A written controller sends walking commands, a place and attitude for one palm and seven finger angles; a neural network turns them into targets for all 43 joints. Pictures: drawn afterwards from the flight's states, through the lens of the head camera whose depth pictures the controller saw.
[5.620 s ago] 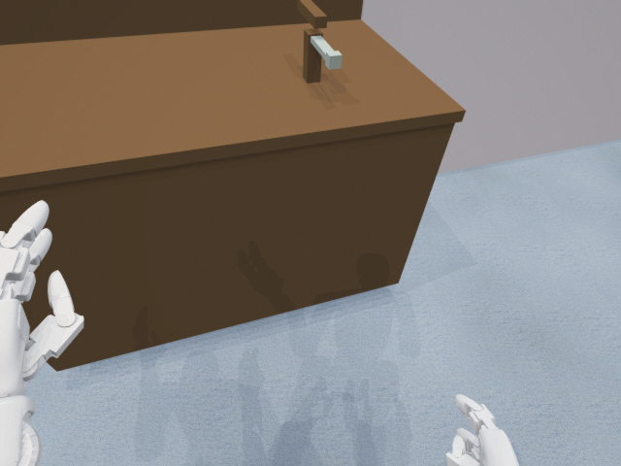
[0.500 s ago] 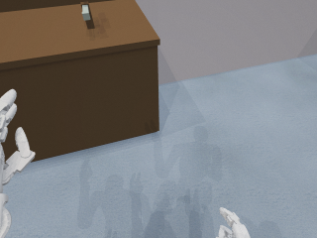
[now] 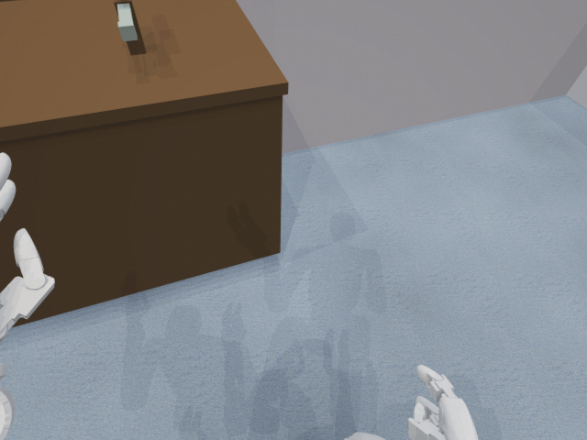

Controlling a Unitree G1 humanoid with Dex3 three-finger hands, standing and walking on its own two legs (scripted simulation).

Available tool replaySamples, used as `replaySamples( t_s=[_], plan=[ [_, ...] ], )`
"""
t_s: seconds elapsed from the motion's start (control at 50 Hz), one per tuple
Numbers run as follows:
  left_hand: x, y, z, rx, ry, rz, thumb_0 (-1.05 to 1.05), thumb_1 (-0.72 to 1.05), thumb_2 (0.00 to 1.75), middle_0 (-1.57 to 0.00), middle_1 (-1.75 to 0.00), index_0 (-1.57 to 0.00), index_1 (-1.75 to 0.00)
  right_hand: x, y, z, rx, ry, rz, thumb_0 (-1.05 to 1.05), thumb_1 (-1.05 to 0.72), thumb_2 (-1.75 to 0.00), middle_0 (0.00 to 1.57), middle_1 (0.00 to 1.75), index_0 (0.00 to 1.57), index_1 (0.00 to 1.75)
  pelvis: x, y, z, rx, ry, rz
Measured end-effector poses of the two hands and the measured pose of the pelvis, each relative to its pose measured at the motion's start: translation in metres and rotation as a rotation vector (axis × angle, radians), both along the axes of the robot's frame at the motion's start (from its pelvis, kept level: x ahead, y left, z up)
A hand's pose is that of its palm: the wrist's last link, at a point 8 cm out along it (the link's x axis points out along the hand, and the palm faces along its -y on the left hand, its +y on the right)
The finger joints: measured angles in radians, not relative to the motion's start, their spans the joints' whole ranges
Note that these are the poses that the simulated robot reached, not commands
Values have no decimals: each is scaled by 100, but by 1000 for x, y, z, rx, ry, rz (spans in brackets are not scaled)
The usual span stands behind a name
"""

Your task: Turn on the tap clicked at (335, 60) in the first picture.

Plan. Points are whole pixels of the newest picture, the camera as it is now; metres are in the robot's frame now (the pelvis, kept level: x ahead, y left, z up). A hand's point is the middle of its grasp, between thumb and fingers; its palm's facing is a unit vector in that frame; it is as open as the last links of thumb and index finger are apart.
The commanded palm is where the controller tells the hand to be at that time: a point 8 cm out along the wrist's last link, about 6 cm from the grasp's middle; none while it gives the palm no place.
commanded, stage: take the last steps up to it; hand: left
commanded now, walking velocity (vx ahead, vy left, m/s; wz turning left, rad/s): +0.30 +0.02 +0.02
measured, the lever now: (127, 31) +0.80 +0.38 +0.15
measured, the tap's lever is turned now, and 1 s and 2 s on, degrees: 0 0 0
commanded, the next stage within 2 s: come to a stop and stand still in 1.42 s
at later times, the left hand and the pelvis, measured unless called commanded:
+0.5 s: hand (117, 193) +0.34 +0.23 +0.17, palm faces +0.42 -0.80 -0.42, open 7.4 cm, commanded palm +0.29 +0.27 +0.18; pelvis +0.14 -0.01 -0.01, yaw +2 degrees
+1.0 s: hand (173, 129) +0.47 +0.20 +0.17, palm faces +0.45 -0.77 -0.45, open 7.4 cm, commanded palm +0.40 +0.24 +0.18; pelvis +0.25 -0.05 -0.01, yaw +2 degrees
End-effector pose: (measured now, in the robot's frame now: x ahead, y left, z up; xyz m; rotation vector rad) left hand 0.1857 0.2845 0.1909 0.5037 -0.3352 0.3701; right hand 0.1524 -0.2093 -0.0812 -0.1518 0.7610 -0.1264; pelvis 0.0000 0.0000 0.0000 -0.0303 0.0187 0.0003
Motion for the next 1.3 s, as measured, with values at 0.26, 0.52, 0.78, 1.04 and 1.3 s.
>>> replaySamples(
  t_s=[0.26,0.52,0.78,1.04,1.3],
  plan=[
    [57,-37,-8,44,69,37,1,89,90,-21,-30,-21,-30,71,-25,-42,35,101,69,1,-91,-89,21,30,20,30,67,-29,-14,35,-18,29],
    [122,-18,-4,11,-1,5,1,89,90,-21,-31,-21,-30,153,-60,3,-167,31,15,1,-91,-90,20,30,19,30,143,-9,-10,46,-14,23],
    [193,-18,10,27,0,-24,2,89,90,-21,-30,-21,-30,208,10,-3,55,-12,44,1,-91,-90,21,30,20,30,200,-9,0,14,3,6],
    [250,-57,-6,12,59,61,1,89,90,-21,-30,-21,-30,261,-64,-37,-7,102,46,1,-91,-90,21,30,20,30,261,-49,-9,56,-21,29],
    [303,-42,-1,25,-35,-23,1,88,90,-21,-31,-21,-30,326,-87,7,-163,-4,-24,1,-91,-90,20,30,19,30,322,-34,-12,42,-25,23]
  ],
)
